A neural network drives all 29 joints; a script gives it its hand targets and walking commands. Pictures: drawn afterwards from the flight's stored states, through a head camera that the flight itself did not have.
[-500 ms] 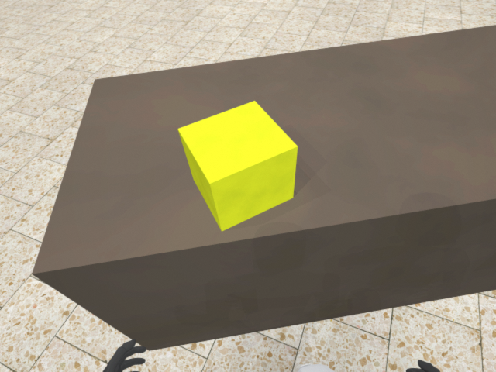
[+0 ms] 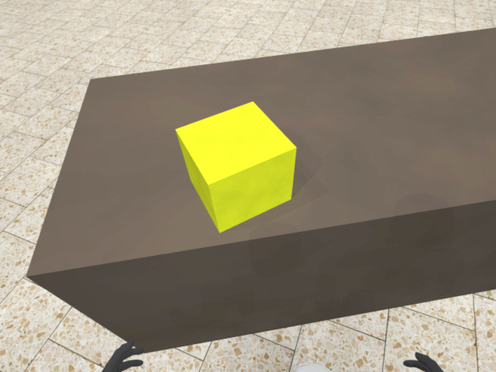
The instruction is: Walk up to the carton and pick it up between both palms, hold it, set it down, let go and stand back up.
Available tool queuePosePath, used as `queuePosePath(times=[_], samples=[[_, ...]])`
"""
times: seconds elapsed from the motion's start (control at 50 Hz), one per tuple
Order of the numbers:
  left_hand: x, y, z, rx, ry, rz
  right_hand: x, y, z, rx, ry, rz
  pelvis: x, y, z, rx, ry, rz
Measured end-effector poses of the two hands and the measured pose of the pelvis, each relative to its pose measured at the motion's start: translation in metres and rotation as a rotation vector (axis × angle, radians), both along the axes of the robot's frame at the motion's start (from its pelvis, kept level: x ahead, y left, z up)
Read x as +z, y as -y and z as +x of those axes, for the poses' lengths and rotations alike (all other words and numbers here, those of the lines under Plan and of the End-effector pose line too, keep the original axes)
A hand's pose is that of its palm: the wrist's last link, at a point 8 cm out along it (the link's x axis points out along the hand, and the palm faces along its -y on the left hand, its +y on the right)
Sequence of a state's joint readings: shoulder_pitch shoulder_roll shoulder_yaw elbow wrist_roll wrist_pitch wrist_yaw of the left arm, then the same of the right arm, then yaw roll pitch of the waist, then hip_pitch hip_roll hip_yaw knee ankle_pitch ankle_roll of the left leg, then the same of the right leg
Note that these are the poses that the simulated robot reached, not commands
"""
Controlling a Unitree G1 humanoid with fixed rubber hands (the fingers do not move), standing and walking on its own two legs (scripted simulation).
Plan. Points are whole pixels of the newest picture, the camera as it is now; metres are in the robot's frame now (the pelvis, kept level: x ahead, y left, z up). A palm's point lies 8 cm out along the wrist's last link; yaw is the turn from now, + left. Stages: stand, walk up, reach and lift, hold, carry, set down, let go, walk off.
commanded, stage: walk up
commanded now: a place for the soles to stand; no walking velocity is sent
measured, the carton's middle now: (236, 166) +0.49 +0.05 +0.03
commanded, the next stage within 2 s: reach and lift in 0.08 s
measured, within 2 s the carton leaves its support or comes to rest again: neither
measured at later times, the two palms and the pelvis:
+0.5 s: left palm (136, 342) +0.18 +0.21 -0.05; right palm (439, 350) +0.16 -0.27 -0.08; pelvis +0.02 -0.03 +0.01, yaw +4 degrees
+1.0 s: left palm (141, 327) +0.19 +0.20 -0.01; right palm (422, 302) +0.23 -0.25 -0.03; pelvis +0.05 -0.02 +0.02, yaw +6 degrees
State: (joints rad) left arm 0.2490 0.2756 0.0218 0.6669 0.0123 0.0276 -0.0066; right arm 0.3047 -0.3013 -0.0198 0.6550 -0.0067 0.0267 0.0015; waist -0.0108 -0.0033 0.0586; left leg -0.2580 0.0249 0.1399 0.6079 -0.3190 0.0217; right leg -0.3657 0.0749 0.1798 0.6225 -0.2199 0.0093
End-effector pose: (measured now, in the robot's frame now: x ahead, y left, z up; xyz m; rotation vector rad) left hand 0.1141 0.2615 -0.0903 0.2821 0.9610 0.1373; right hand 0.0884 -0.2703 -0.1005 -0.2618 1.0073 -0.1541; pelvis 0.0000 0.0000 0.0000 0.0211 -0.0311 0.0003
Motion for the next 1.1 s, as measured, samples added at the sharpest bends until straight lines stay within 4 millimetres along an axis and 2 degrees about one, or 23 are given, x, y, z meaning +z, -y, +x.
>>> queuePosePath(times=[0.12,0.2,0.28,0.44,0.66,0.94,1.1], samples=[[0.0,-0.002,0.004,-0.004,0.002,0.004,-0.002,-0.002,-0.006,0.001,-0.01,0.003,0.0,-0.001,0.0,0.0,0.0,-0.002],[-0.009,-0.002,0.011,0.03,-0.095,0.049,-0.013,0.001,0.008,0.046,0.043,0.017,-0.008,-0.001,-0.006,0.02,0.03,-0.008],[-0.003,0.014,0.029,0.03,-0.066,0.045,-0.015,0.002,0.028,0.063,0.092,0.035,-0.009,0.003,-0.007,0.032,0.056,-0.011],[0.03,0.043,0.062,0.074,0.093,0.01,0.012,-0.002,0.065,0.126,0.199,0.081,0.006,0.023,0.012,0.058,0.057,0.009],[0.045,0.053,0.075,0.133,0.189,-0.012,0.041,0.009,0.096,0.136,0.26,0.093,0.017,0.042,0.035,0.094,0.059,0.002],[0.069,0.062,0.078,0.17,0.321,-0.032,0.061,-0.017,0.132,0.18,0.356,0.185,0.022,0.029,0.046,0.103,0.031,-0.012],[0.085,0.075,0.081,0.182,0.408,-0.063,0.077,-0.015,0.144,0.21,0.414,0.213,0.023,0.019,0.05,0.101,0.026,-0.022]])
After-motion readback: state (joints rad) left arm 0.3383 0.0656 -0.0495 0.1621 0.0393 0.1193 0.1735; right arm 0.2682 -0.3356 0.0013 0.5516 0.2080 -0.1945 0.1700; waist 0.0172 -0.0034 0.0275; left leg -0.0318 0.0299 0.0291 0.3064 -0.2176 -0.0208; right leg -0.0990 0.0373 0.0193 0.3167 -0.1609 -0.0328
